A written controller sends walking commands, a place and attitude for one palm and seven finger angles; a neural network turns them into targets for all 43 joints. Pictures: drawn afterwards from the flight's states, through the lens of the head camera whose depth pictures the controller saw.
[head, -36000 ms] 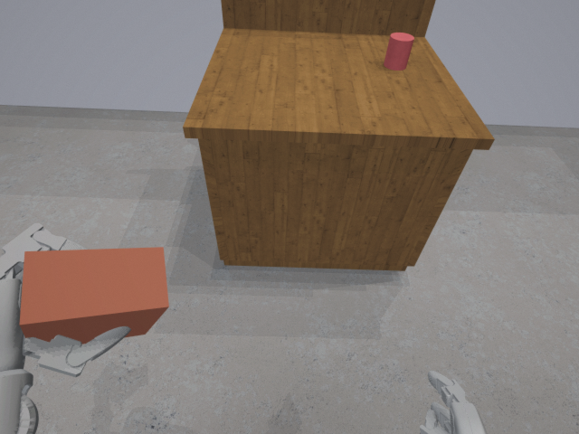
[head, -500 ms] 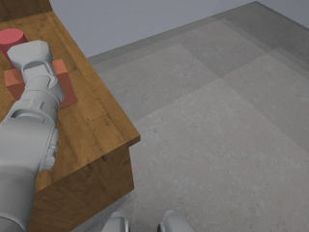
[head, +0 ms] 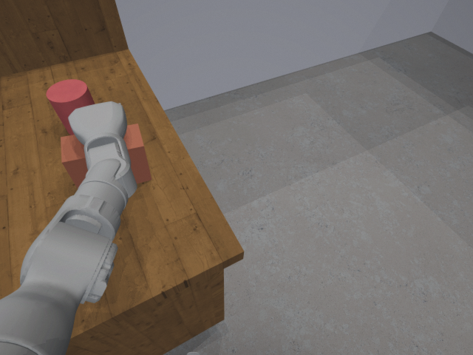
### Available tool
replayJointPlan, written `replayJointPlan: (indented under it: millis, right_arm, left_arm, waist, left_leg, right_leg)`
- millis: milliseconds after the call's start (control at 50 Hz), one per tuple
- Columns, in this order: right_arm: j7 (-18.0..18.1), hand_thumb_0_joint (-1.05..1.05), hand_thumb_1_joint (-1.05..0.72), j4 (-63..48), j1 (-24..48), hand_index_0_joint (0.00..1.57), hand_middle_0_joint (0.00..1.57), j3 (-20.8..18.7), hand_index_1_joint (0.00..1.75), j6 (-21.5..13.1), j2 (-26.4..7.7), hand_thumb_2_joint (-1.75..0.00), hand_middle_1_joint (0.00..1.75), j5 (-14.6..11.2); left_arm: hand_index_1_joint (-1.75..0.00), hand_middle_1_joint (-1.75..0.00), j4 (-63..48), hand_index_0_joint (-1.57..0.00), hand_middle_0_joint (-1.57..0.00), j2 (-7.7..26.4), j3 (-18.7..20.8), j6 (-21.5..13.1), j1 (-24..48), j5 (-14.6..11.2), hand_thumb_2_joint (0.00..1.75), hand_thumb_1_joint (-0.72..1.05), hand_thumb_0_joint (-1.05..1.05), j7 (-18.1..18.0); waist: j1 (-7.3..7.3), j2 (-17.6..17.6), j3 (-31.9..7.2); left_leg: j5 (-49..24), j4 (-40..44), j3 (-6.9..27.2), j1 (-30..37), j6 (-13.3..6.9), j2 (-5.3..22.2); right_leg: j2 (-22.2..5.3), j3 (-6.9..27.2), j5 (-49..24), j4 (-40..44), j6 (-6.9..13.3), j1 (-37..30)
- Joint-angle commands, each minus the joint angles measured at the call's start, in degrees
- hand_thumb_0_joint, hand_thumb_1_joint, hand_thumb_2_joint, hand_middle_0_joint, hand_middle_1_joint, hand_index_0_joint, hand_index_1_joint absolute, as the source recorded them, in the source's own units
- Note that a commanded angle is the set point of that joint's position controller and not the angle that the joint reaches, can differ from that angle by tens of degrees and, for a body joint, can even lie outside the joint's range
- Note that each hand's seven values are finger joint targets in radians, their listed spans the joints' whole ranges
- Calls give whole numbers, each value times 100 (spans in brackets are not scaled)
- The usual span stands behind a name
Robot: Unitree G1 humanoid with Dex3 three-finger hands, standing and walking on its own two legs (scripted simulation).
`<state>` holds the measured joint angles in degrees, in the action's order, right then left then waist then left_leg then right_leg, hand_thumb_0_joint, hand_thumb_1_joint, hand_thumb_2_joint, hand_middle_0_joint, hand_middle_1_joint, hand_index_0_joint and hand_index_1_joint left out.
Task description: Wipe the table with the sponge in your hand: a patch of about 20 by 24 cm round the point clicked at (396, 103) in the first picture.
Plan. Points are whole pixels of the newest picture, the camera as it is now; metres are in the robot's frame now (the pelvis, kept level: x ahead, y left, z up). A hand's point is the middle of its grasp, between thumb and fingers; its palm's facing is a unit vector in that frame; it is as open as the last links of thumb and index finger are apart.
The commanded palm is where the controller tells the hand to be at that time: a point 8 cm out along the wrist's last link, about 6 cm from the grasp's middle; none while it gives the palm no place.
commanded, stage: wipe back along the third lane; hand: left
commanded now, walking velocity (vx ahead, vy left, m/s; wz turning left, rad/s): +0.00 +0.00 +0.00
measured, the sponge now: (112, 167) +0.46 +0.25 +0.02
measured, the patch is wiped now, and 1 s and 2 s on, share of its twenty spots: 1.00 1.00 1.00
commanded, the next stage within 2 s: none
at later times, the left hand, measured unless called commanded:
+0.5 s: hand (114, 160) +0.43 +0.22 +0.08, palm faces +0.01 -0.01 -1.00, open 10.0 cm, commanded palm +0.38 +0.18 +0.10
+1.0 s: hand (125, 180) +0.39 +0.19 +0.08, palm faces +0.03 -0.03 -1.00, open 10.0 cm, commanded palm +0.34 +0.16 +0.10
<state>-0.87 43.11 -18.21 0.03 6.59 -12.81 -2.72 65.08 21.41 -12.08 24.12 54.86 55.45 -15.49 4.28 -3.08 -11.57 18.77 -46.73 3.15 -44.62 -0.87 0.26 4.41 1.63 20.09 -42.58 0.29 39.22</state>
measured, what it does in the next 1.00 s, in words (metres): stands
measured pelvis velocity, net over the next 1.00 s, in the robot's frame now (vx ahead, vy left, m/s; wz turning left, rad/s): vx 0.04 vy -0.01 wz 0.03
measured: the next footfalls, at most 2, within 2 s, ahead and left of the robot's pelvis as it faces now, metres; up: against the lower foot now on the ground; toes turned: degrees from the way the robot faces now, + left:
none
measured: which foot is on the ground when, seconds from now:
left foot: down 0.00-1.00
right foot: down 0.00-1.00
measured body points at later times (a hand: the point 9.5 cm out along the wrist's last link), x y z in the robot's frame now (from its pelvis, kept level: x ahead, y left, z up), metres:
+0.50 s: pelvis +0.05 +0.00 +0.02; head +0.05 -0.01 +0.47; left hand +0.43 +0.21 +0.14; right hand +0.24 -0.22 -0.08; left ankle +0.03 +0.11 -0.70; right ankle +0.00 -0.12 -0.70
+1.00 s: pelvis +0.04 -0.01 +0.02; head +0.02 -0.04 +0.47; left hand +0.38 +0.19 +0.14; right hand +0.24 -0.23 -0.08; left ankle +0.03 +0.11 -0.70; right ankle +0.00 -0.12 -0.70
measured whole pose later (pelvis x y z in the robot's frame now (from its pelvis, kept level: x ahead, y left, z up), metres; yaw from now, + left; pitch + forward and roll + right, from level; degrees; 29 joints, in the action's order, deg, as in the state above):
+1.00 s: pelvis +0.04 -0.01 +0.02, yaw +2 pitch +5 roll +0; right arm -3.4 37.3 -4.7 0.7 16.7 -15.1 -5.9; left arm 27.8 12.7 -22.7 37.0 23.2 54.8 -13.0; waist -2.1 -4.0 -8.6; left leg 18.3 -35.0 2.6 -21.2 -0.7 -1.7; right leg 1.9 2.1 21.3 -33.9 1.1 17.1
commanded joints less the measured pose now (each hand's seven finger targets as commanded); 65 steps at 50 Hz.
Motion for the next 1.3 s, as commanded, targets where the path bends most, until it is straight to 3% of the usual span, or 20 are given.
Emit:
replayJointPlan:
  millis: [0, 60, 80, 160, 180, 220, 280, 460, 480, 540, 600, 620, 720, 780, 820, 860, 880, 900, 1020, 1280]
  right_arm:
    - [-24, 0, -90, -601, 191, 20, 20, -280, 30, 5, -840, -90, 30, -55]
    - [-57, 0, -90, -734, 544, 20, 20, -261, 30, 132, -817, -90, 30, -85]
    - [-63, 0, -90, -752, 655, 20, 20, -277, 30, 163, -808, -90, 30, -95]
    - [-60, 0, -90, -834, 959, 20, 20, -255, 30, 353, -823, -90, 30, -114]
    - [-57, 0, -90, -879, 1094, 20, 20, -270, 30, 383, -820, -90, 30, -132]
    - [-70, 0, -90, -906, 1215, 20, 20, -245, 30, 486, -813, -90, 30, -137]
    - [-99, 0, -90, -1010, 1430, 20, 20, -251, 30, 608, -826, -90, 30, -160]
    - [-75, 0, -90, -1198, 1817, 20, 20, -143, 30, 755, -807, -90, 30, -224]
    - [-98, 0, -90, -1221, 1844, 20, 20, -157, 30, 764, -806, -90, 30, -245]
    - [-122, 0, -90, -1263, 1890, 20, 20, -142, 30, 753, -814, -90, 30, -232]
    - [-165, 0, -90, -1368, 1993, 20, 20, -149, 30, 757, -808, -90, 30, -246]
    - [-171, 0, -90, -1384, 2017, 20, 20, -139, 30, 766, -825, -90, 30, -262]
    - [-220, 0, -90, -1433, 2168, 20, 20, -129, 30, 776, -818, -90, 30, -308]
    - [-248, 0, -90, -1479, 2262, 20, 20, -141, 30, 768, -828, -90, 30, -334]
    - [-262, 0, -90, -1494, 2315, 20, 20, -122, 30, 776, -806, -90, 30, -333]
    - [-267, 0, -90, -1520, 2383, 20, 20, -117, 30, 778, -813, -90, 30, -349]
    - [-271, 0, -90, -1527, 2408, 20, 20, -135, 30, 780, -797, -90, 30, -356]
    - [-270, 0, -90, -1541, 2411, 20, 20, -122, 30, 781, -812, -90, 30, -361]
    - [-215, 0, -90, -1531, 2506, 20, 20, -91, 30, 761, -805, -90, 30, -371]
    - [-376, 0, -90, -1690, 2677, 20, 20, -143, 30, 750, -756, -90, 30, -390]
  left_arm:
    - [-160, -160, -279, -120, -120, -389, -232, 110, 459, -100, 130, 10, 0, 139]
    - [-160, -160, -531, -120, -120, -741, -403, 260, -92, -207, 130, 10, 0, 136]
    - [-160, -160, -762, -120, -120, -908, -490, 286, -6, -289, 130, 10, 0, 134]
    - [-160, -160, -973, -120, -120, -955, -466, 561, -467, -404, 130, 10, 0, 149]
    - [-160, -160, -1243, -120, -120, -1060, -523, 592, -473, -475, 130, 10, 0, 165]
    - [-160, -160, -1345, -120, -120, -1160, -641, 710, -632, -456, 130, 10, 0, 216]
    - [-160, -160, -1774, -120, -120, -1214, -756, 833, -985, -424, 130, 10, 0, 322]
    - [-160, -160, -2418, -120, -120, -1176, -944, 934, -1399, -327, 130, 10, 0, 544]
    - [-160, -160, -2537, -120, -120, -1296, -1092, 925, -1300, -315, 130, 10, 0, 572]
    - [-160, -160, -2637, -120, -120, -1059, -852, 910, -1794, -324, 130, 10, 0, 576]
    - [-160, -160, -3008, -120, -120, -1254, -1051, 868, -2184, -374, 130, 10, 0, 596]
    - [-160, -160, -3059, -120, -120, -1122, -948, 890, -2293, -361, 130, 10, 0, 591]
    - [-160, -160, -3393, -120, -120, -1195, -1075, 1039, -2485, -388, 130, 10, 0, 606]
    - [-160, -160, -3659, -120, -120, -1170, -1071, 1090, -2702, -434, 130, 10, 0, 611]
    - [-160, -160, -3718, -120, -120, -1332, -1230, 1149, -2788, -439, 130, 10, 0, 630]
    - [-160, -160, -3814, -120, -120, -1220, -1169, 1186, -2918, -414, 130, 10, 0, 637]
    - [-160, -160, -3865, -120, -120, -1336, -1281, 1195, -2805, -423, 130, 10, 0, 653]
    - [-160, -160, -3878, -120, -120, -1179, -1136, 1206, -2889, -429, 130, 10, 0, 641]
    - [-160, -160, -3841, -120, -120, -1153, -1141, 1259, -2759, -383, 130, 10, 0, 668]
    - [-160, -160, -4487, -120, -120, -1511, -1539, 1136, -3521, -387, 130, 10, 0, 725]
  waist:
    - [25, 232, -1052]
    - [-88, 409, -1034]
    - [-66, 282, -1084]
    - [-166, 709, -995]
    - [-188, 573, -1125]
    - [-211, 621, -988]
    - [-262, 686, -1054]
    - [-341, 658, -649]
    - [-298, 570, -698]
    - [-419, 715, -755]
    - [-437, 823, -826]
    - [-458, 856, -771]
    - [-467, 816, -485]
    - [-507, 834, -584]
    - [-511, 834, -406]
    - [-540, 842, -348]
    - [-507, 850, -367]
    - [-547, 908, -252]
    - [-559, 842, -114]
    - [-587, 973, -286]
  left_leg:
    - [-1301, 728, -135, 1885, -111, 31]
    - [-1451, 845, -159, 2041, -93, 27]
    - [-1582, 890, -143, 2222, -82, 31]
    - [-1768, 995, -153, 2329, -72, 9]
    - [-1947, 1027, -160, 2473, -67, -3]
    - [-2086, 1043, -169, 2547, -62, -13]
    - [-2441, 1085, -189, 2719, -64, -26]
    - [-2337, 1254, -222, 2808, -79, -79]
    - [-2433, 1262, -213, 2884, -77, -59]
    - [-2494, 1222, -234, 2870, -96, -100]
    - [-2662, 1201, -247, 2899, -107, -110]
    - [-2586, 1228, -235, 2852, -100, -96]
    - [-2310, 1329, -243, 2817, -112, -100]
    - [-2268, 1380, -265, 2827, -104, -98]
    - [-2107, 1407, -260, 2812, -121, -113]
    - [-1956, 1458, -257, 2788, -115, -107]
    - [-1927, 1483, -275, 2816, -122, -99]
    - [-1791, 1496, -246, 2757, -118, -100]
    - [-1390, 1592, -276, 2733, -122, -126]
    - [-1633, 1456, -316, 2783, -141, -151]
  right_leg:
    - [17, -413, -1455, 742, 247, -591]
    - [-2, -428, -1652, 816, 268, -869]
    - [-17, -440, -1730, 816, 283, -900]
    - [-50, -445, -2120, 918, 285, -1319]
    - [-70, -432, -2271, 918, 292, -1436]
    - [-85, -437, -2460, 941, 305, -1519]
    - [-131, -416, -2859, 954, 326, -1849]
    - [-171, -406, -2912, 1059, 375, -2116]
    - [-183, -410, -2910, 1036, 386, -2123]
    - [-184, -365, -3167, 1037, 387, -2334]
    - [-206, -339, -3457, 1010, 371, -2532]
    - [-213, -331, -3395, 1009, 373, -2530]
    - [-203, -339, -3126, 1076, 385, -2507]
    - [-216, -329, -3104, 1067, 386, -2666]
    - [-197, -343, -2911, 1110, 387, -2573]
    - [-197, -313, -2701, 1147, 387, -2547]
    - [-199, -353, -2633, 1145, 388, -2563]
    - [-183, -324, -2481, 1171, 385, -2517]
    - [-189, -283, -1929, 1261, 385, -2397]
    - [-211, -220, -2447, 1122, 388, -2647]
